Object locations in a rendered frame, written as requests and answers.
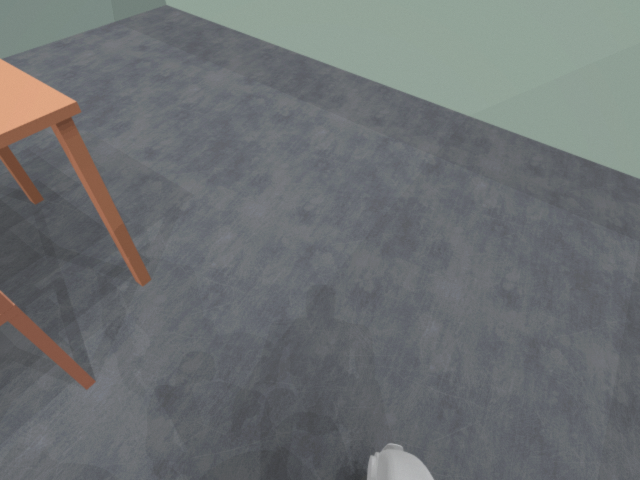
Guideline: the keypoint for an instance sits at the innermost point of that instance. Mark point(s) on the table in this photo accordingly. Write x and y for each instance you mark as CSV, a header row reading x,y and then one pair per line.
x,y
28,106

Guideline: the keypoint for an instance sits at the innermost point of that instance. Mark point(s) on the robot right thigh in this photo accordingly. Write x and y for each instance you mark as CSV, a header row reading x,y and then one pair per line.
x,y
391,464

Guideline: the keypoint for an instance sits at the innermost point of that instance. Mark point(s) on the robot right shin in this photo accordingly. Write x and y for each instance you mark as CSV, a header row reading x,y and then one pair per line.
x,y
393,446

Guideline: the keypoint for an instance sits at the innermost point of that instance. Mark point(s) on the chair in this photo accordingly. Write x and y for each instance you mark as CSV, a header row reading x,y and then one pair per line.
x,y
11,313

